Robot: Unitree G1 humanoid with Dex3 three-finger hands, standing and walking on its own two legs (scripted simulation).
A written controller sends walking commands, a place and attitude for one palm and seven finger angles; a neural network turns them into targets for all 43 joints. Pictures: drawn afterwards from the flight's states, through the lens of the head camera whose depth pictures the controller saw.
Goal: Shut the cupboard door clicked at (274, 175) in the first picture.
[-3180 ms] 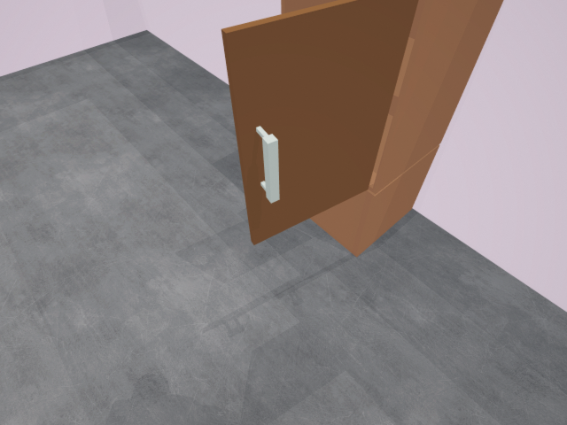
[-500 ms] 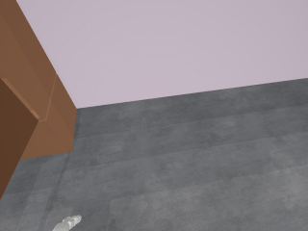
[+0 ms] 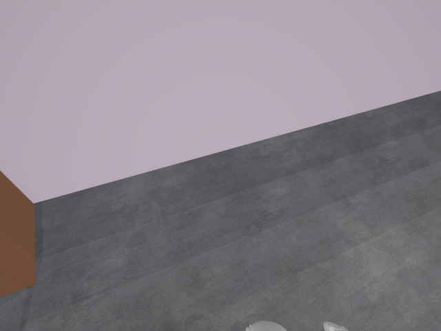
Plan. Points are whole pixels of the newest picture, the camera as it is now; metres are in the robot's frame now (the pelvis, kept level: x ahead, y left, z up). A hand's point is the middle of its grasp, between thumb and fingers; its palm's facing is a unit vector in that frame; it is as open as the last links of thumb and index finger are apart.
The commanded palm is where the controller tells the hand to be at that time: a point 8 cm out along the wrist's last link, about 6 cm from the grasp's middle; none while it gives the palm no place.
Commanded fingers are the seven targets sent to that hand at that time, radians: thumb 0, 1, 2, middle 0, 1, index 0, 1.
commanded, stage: walk to a spot facing it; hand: left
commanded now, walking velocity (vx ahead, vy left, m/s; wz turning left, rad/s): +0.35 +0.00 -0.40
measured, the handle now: out of the picture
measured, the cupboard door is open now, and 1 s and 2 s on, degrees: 79 79 79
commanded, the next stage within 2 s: turn to face it in 0.54 s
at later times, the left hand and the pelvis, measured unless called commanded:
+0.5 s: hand (184, 237) +0.33 +0.11 -0.16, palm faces -0.16 -0.97 -0.19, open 7.2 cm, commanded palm none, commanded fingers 0.00 0.90 0.90 -0.20 -0.30 -0.20 -0.30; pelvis +0.23 -0.06 +0.01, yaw -10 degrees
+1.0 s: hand (204, 174) +0.53 +0.08 -0.16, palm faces -0.02 -0.98 -0.20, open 7.4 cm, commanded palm none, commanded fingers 0.00 0.90 0.90 -0.20 -0.30 -0.20 -0.30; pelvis +0.41 -0.10 -0.01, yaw -1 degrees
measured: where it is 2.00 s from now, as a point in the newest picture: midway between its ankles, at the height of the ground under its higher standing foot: (250, 262)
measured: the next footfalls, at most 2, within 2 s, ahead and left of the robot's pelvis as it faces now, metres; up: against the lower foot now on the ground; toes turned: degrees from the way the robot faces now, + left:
right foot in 0.26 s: +0.22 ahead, -0.16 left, +0.00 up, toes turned -13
left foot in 0.62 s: +0.44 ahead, +0.04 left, +0.00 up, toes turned -2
